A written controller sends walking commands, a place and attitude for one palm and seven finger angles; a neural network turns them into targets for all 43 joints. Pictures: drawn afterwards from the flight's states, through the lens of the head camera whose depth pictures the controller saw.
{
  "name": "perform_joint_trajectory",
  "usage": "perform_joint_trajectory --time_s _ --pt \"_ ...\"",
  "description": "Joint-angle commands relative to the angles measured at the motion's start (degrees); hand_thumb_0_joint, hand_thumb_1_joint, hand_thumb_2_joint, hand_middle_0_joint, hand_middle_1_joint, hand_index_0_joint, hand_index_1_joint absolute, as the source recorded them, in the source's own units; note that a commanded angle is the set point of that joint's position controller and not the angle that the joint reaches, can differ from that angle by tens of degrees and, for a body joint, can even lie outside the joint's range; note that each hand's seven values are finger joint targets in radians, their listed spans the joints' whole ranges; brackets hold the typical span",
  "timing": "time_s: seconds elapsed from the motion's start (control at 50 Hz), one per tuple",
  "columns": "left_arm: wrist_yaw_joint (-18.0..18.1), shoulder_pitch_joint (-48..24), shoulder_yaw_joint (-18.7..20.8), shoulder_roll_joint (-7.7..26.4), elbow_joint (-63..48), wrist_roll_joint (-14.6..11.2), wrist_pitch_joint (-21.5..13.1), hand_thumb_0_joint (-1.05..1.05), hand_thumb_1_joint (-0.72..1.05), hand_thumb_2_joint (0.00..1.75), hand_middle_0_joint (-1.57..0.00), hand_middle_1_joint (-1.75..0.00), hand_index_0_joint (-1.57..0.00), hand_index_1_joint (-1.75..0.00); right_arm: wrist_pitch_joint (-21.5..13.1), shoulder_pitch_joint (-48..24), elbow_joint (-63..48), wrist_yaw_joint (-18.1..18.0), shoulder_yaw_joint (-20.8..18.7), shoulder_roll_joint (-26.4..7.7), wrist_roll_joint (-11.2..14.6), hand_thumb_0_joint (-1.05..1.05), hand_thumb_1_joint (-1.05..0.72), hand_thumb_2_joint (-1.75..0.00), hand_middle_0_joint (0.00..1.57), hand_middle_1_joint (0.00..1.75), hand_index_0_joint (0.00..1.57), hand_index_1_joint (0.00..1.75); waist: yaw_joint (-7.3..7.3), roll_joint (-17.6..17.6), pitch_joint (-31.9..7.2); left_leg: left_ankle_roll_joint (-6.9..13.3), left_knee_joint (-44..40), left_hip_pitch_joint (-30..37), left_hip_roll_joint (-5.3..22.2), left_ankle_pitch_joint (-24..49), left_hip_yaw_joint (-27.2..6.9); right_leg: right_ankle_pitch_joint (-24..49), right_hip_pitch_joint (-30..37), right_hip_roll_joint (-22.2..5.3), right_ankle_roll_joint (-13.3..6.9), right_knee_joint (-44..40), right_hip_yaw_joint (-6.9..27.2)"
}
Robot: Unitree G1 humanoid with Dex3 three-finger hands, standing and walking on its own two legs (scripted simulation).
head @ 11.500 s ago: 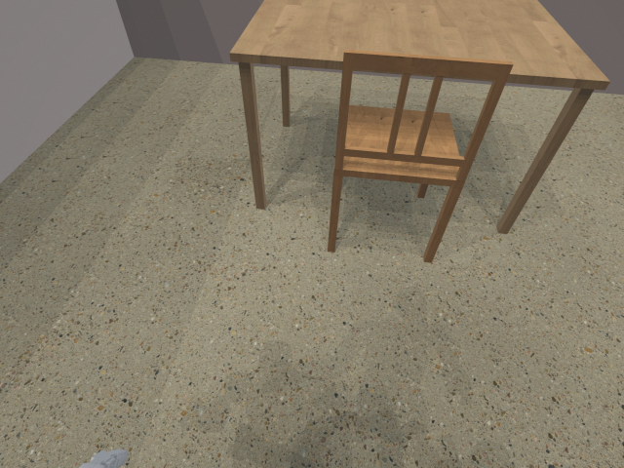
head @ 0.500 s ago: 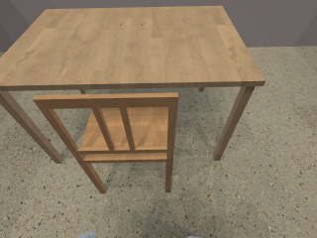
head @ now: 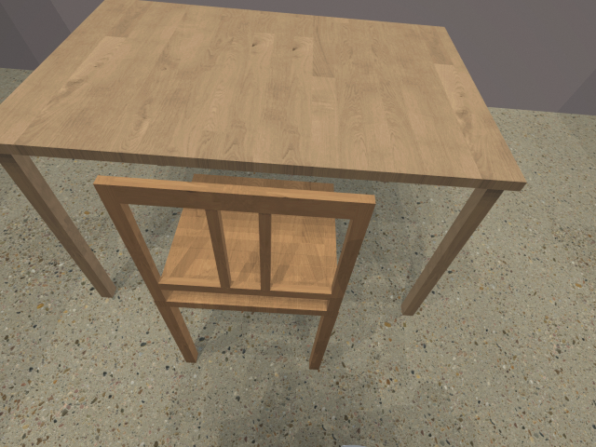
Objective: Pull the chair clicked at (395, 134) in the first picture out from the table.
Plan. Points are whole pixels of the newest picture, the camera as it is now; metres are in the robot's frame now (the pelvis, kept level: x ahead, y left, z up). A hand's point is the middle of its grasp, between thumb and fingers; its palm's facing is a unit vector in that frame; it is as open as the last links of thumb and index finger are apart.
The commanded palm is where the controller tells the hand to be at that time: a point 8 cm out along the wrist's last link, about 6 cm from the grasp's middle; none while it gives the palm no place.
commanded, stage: come to a stop and stand still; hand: left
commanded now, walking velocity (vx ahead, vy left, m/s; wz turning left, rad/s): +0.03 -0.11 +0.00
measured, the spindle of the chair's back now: (220, 250) +0.46 +0.19 -0.11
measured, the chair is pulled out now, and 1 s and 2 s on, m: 0.00 0.00 0.00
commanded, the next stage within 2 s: look again from close up in 0.54 s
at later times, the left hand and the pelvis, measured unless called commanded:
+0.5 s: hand out of the picture -0.06 +0.11 -0.16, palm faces +0.07 -0.98 -0.18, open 7.3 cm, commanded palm none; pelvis -0.03 -0.04 +0.01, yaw +0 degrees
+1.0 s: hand out of the picture +0.01 +0.25 -0.19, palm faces +0.03 -0.97 -0.23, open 7.3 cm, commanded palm none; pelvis -0.02 +0.06 -0.01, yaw -1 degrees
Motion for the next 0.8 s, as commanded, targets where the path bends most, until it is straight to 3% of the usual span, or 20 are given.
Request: perform_joint_trajectory --time_s 0.0,0.1,0.18,0.2,0.22,0.24,0.28,0.34,0.4,0.5,0.56,0.58,0.6,0.62,0.64,0.66,0.68,0.7,0.74,0.78 --pt "-0.29 4.62 0.6 2.76 -1.66 0.01 -0.41 0.0 0.9 0.9 -0.2 -0.3 -0.2 -0.3 -0.79 2.23 -2.19 -0.47 -1.78 -9.66 -0.2 0.0 -0.9 -0.9 0.2 0.3 0.2 0.3 -1.17 9.0 -6.58 7.54 -9.93 7.16 14.97 25.71 -10.79 1.3 -1.34 -1.29 1.37 3.38 1.43" --pt "-0.87 2.79 -0.47 1.54 -1.35 -0.01 -0.33 0.0 0.9 0.9 -0.2 -0.3 -0.2 -0.3 -0.11 5.01 -0.16 0.25 -2.42 -10.66 -0.51 0.0 -0.9 -0.9 0.2 0.3 0.2 0.3 -3.7 13.54 -4.78 6.82 -15.14 6.25 14.56 -0.4 -15.58 -1.95 3.85 -2.13 0.6 -12.42 -1.3" --pt "-0.64 9.64 -1.19 0.66 2.56 -0.02 -1.65 0.0 0.9 0.9 -0.2 -0.3 -0.2 -0.3 0.18 4.96 1.2 0.99 -2.54 -9.65 -0.06 0.0 -0.9 -0.9 0.2 0.3 0.2 0.3 -1.09 8.85 -3.79 2.6 -13.75 -1.0 9.53 -12.46 -12.38 10.39 17.38 -1.14 -0.59 -33.84 -3.89" --pt "-0.37 10.99 -1.24 1.53 3.43 0.15 -2.14 0.0 0.9 0.9 -0.2 -0.3 -0.2 -0.3 0.3 5.2 1.35 1.19 -2.22 -7.67 0.2 0.0 -0.9 -0.9 0.2 0.3 0.2 0.3 -1.0 5.12 -3.22 -0.08 -11.04 -3.07 5.96 -13.97 -9.02 9.49 19.49 -3.38 -1.48 -37.88 -1.03" --pt "-0.15 10.81 -1.2 3.51 3.5 0.27 -2.61 0.0 0.9 0.9 -0.2 -0.3 -0.2 -0.3 0.38 4.56 1.03 1.29 -1.61 -5.17 0.57 0.0 -0.9 -0.9 0.2 0.3 0.2 0.3 -1.19 -0.59 -1.5 -2.35 -4.69 -4.15 2.1 -13.19 -4.9 0.78 15.5 -9.51 -3.79 -42.44 7.67" --pt "-0.17 8.42 -0.97 5.93 2.95 0.07 -2.72 0.0 0.9 0.9 -0.2 -0.3 -0.2 -0.3 0.42 4.44 0.62 1.63 -0.93 -3.39 0.36 0.0 -0.9 -0.9 0.2 0.3 0.2 0.3 -1.77 -6.13 1.62 -3.19 0.03 -3.02 0.01 -10.78 -2.08 -8.19 8.18 -14.35 -6.1 -47.81 12.34" --pt "0.02 4.71 -0.67 6.36 1.4 0.0 -3.25 0.0 0.9 0.9 -0.2 -0.3 -0.2 -0.3 0.95 3.66 0.94 2.03 -1.27 -4.6 -0.39 0.0 -0.9 -0.9 0.2 0.3 0.2 0.3 -1.23 -12.37 7.75 -2.72 6.78 -3.68 0.77 -8.73 -2.63 -13.59 -0.2 -16.29 -7.71 -52.26 16.38" --pt "-0.12 5.95 -0.53 4.6 1.5 -0.09 -3.98 0.0 0.9 0.9 -0.2 -0.3 -0.2 -0.3 -0.11 6.88 2.78 2.36 -1.04 -4.63 -0.3 0.0 -0.9 -0.9 0.2 0.3 0.2 0.3 -1.4 -5.46 8.25 -2.27 9.52 -6.86 1.28 -6.54 -2.54 -0.37 5.56 -15.25 -8.67 -47.62 11.84" --pt "-0.09 9.58 -0.25 4.07 2.16 0.01 -4.52 0.0 0.9 0.9 -0.2 -0.3 -0.2 -0.3 -0.57 6.64 2.67 2.31 -0.94 -4.73 -0.15 0.0 -0.9 -0.9 0.2 0.3 0.2 0.3 0.1 -4.15 6.26 -2.67 12.07 -10.25 0.99 -7.52 -2.08 14.08 12.48 -16.02 -9.0 -43.99 10.11" --pt "0.87 12.43 0.44 4.0 3.67 0.38 -4.69 0.0 0.9 0.9 -0.2 -0.3 -0.2 -0.3 -0.81 5.04 1.65 1.41 -0.44 -4.37 0.43 0.0 -0.9 -0.9 0.2 0.3 0.2 0.3 1.5 -5.17 -0.77 -3.46 9.05 -9.6 1.4 -11.38 -1.91 48.2 22.93 -18.92 -11.32 -34.77 9.49" --pt "1.08 10.12 0.21 3.59 4.03 0.01 -4.23 0.0 0.9 0.9 -0.2 -0.3 -0.2 -0.3 -1.28 8.35 3.14 0.97 0.0 -3.04 0.75 0.0 -0.9 -0.9 0.2 0.3 0.2 0.3 -0.39 -6.34 -4.98 -3.23 -4.46 2.46 -0.37 -1.35 -0.53 51.24 20.73 -14.68 -7.72 -28.84 5.07" --pt "0.91 9.06 -0.02 2.65 3.95 -0.33 -4.13 0.0 0.9 0.9 -0.2 -0.3 -0.2 -0.3 -1.69 9.81 4.22 0.79 -0.08 -3.28 0.79 0.0 -0.9 -0.9 0.2 0.3 0.2 0.3 -1.15 -6.22 -5.16 -2.59 -7.38 7.95 0.14 5.62 -0.88 46.68 16.88 -12.16 -5.8 -27.35 3.51" --pt "0.89 9.06 -0.27 1.39 3.66 -0.47 -3.91 0.0 0.9 0.9 -0.2 -0.3 -0.2 -0.3 -2.26 11.31 4.52 0.51 -0.31 -4.96 0.54 0.0 -0.9 -0.9 0.2 0.3 0.2 0.3 -1.42 -1.93 -7.03 -1.34 -6.6 12.83 3.18 16.36 -3.11 39.33 13.75 -9.48 -3.98 -25.54 1.99" --pt "2.98 14.78 -0.96 2.02 4.55 -0.05 -6.03 0.0 0.9 0.9 -0.2 -0.3 -0.2 -0.3 -2.69 3.73 -0.56 1.28 -0.21 -7.23 0.63 0.0 -0.9 -0.9 0.2 0.3 0.2 0.3 1.17 -3.99 -1.8 -1.33 10.08 2.28 5.03 12.9 -1.88 54.5 13.24 -11.05 -1.26 -31.01 6.95" --pt "2.59 12.55 -0.42 4.24 1.58 0.61 -6.58 0.0 0.9 0.9 -0.2 -0.3 -0.2 -0.3 -1.86 6.56 -2.72 1.89 0.03 -4.4 0.23 0.0 -0.9 -0.9 0.2 0.3 0.2 0.3 -1.33 -7.77 -2.7 -0.58 9.63 -4.34 2.23 -7.84 -2.4 50.39 15.48 -14.28 -3.5 -32.11 8.88" --pt "2.19 12.26 -0.76 3.1 1.05 1.01 -6.78 0.0 0.9 0.9 -0.2 -0.3 -0.2 -0.3 -1.67 5.36 -2.72 1.75 0.1 -3.5 0.09 0.0 -0.9 -0.9 0.2 0.3 0.2 0.3 -0.81 -3.48 -1.88 -0.71 10.13 -4.56 2.05 -11.35 -1.6 48.79 14.11 -15.75 -5.07 -32.5 10.17" --pt "2.13 10.04 -0.56 4.64 0.38 1.01 -6.64 0.0 0.9 0.9 -0.2 -0.3 -0.2 -0.3 -1.52 6.9 -2.13 1.92 0.42 -3.18 0.23 0.0 -0.9 -0.9 0.2 0.3 0.2 0.3 -2.34 0.3 -4.1 -0.94 6.98 -2.49 1.74 -9.43 -0.46 48.99 15.5 -15.36 -6.46 -30.05 7.36" --pt "1.95 9.4 -0.73 4.47 -0.15 0.91 -6.33 0.0 0.9 0.9 -0.2 -0.3 -0.2 -0.3 -1.98 8.92 -1.73 2.03 0.52 -3.05 0.29 0.0 -0.9 -0.9 0.2 0.3 0.2 0.3 -3.36 1.66 -4.9 -0.84 1.76 0.92 1.57 -3.22 -0.52 44.93 14.58 -12.67 -5.63 -26.34 3.92" --pt "1.83 10.22 -1.48 2.16 -0.52 0.32 -5.41 0.0 0.9 0.9 -0.2 -0.3 -0.2 -0.3 -3.2 11.47 -0.93 1.77 0.1 -7.44 0.14 0.0 -0.9 -0.9 0.2 0.3 0.2 0.3 -2.74 10.06 -8.83 1.9 1.06 6.25 6.85 25.32 -7.01 27.62 13.03 -5.79 -2.62 -19.5 -1.42" --pt "1.87 10.84 -2.49 0.46 -0.44 0.2 -4.32 0.0 0.9 0.9 -0.2 -0.3 -0.2 -0.3 -3.27 9.32 -1.34 0.91 0.31 -8.8 0.27 0.0 -0.9 -0.9 0.2 0.3 0.2 0.3 -1.11 15.89 -5.75 5.0 -1.73 8.33 10.92 43.15 -10.58 5.19 9.09 -2.83 -1.07 -18.85 -3.13"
